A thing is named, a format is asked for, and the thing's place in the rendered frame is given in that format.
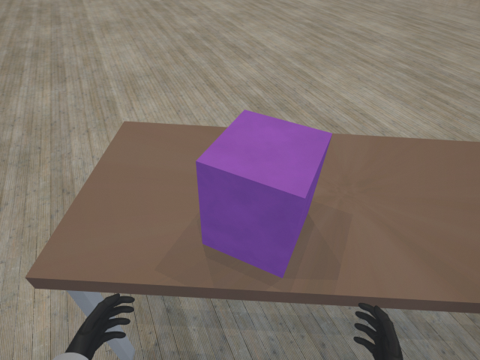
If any table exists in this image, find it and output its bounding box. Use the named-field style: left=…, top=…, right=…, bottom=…
left=25, top=121, right=480, bottom=360

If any right robot hand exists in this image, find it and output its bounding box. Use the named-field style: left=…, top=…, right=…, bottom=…
left=353, top=303, right=404, bottom=360

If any carton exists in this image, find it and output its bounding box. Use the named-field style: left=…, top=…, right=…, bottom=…
left=196, top=110, right=332, bottom=278

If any left robot hand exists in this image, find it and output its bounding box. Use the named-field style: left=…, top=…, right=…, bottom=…
left=65, top=293, right=135, bottom=360

